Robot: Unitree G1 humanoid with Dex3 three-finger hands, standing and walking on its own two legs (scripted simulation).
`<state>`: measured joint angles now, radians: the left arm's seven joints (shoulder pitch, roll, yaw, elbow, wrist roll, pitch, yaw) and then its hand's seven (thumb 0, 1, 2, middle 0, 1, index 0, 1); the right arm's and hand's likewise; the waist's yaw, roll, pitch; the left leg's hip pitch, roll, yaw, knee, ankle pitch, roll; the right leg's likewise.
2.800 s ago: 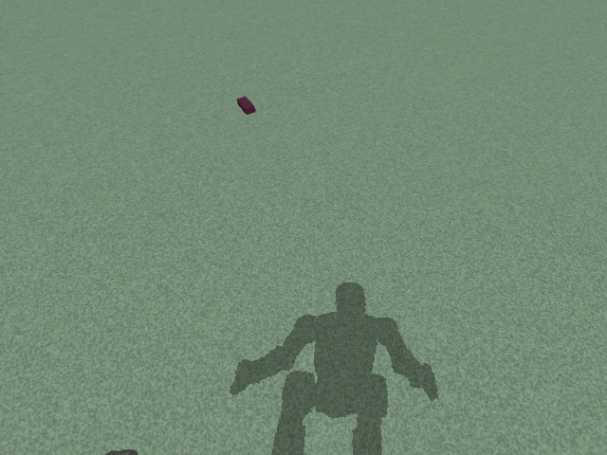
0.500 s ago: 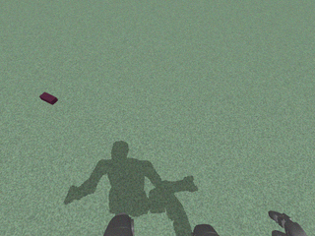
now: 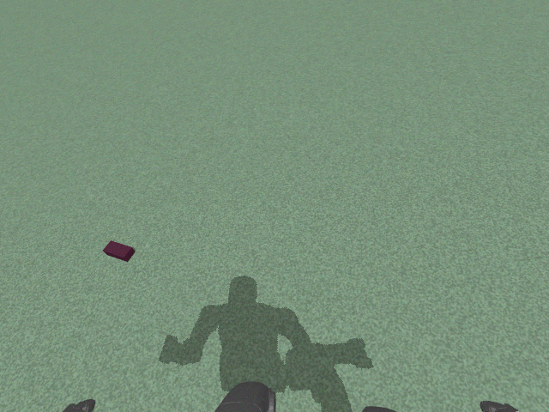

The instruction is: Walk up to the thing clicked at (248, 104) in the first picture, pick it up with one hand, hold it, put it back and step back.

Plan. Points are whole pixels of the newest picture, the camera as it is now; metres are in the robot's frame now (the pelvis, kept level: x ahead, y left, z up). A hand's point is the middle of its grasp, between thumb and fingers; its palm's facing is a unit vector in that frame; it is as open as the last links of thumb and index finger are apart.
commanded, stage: walk up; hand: left
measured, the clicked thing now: (119, 251) +0.85 +0.86 -0.73
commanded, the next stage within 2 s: none
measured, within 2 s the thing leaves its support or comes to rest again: neither
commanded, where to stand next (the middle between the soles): +0.49 +0.76 m, yaw -19 degrees
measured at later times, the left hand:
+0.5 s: hand (40, 337) +0.26 +0.50 -0.12, palm faces -0.18 -0.84 -0.52, open 7.4 cm
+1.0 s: hand out of the picture +0.36 +0.72 -0.11, palm faces -0.17 -0.76 -0.63, open 7.4 cm
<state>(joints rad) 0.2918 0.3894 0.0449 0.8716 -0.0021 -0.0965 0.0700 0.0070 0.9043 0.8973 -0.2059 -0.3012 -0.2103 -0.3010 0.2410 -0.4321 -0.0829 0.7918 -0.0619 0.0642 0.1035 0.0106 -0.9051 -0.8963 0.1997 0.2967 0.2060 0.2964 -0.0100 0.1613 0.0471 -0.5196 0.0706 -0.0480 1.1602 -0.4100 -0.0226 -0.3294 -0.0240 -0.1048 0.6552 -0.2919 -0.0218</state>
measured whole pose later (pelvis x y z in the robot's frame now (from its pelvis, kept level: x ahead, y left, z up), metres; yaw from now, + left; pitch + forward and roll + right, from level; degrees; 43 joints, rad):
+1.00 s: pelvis +0.24 +0.40 -0.02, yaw -11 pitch -1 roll -3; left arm 0.32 0.48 0.08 0.87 0.04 -0.08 0.08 0.01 0.90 0.90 -0.21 -0.30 -0.21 -0.30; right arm 0.25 -0.53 -0.13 0.76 -0.06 0.10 0.11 0.01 -0.91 -0.90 0.20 0.30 0.21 0.30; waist 0.01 0.15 0.07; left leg -0.47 0.15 -0.06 0.91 -0.44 -0.01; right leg -0.44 -0.15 0.02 0.78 -0.33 0.01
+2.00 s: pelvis +0.39 +0.78 -0.01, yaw -14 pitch -1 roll -1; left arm 0.28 0.45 0.07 0.95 0.00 -0.05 0.08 0.01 0.91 0.90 -0.20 -0.30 -0.21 -0.30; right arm 0.34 -0.41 -0.07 0.76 -0.06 0.07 0.07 0.01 -0.90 -0.90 0.20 0.30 0.21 0.30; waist -0.05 0.04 0.10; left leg -0.39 0.01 0.02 0.82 -0.43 0.04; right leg -0.56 -0.01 -0.08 1.07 -0.50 -0.03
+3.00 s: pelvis +0.42 +0.79 +0.03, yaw -20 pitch -2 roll +0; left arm 0.07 0.32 0.01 1.17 0.01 -0.02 -0.02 0.01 0.91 0.90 -0.20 -0.30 -0.21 -0.30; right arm 0.10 -0.35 0.00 1.15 -0.02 -0.03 0.01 0.01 -0.90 -0.90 0.20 0.30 0.21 0.30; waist 0.00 0.02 0.05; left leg -0.09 0.01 0.08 0.31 -0.18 0.01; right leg -0.13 0.05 0.01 0.33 -0.16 -0.04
